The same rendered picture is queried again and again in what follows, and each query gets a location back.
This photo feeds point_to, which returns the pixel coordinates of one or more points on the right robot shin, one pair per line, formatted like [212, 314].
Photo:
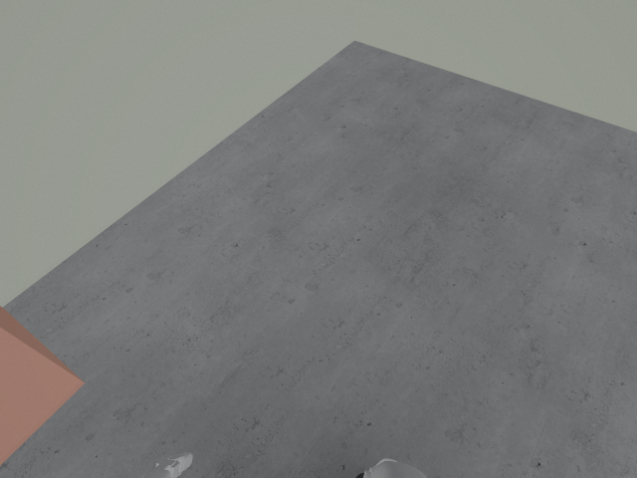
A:
[385, 459]

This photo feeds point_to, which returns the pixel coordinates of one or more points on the robot left hand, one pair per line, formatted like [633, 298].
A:
[170, 466]

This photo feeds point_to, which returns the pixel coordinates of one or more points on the cabinet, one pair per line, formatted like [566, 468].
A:
[34, 384]

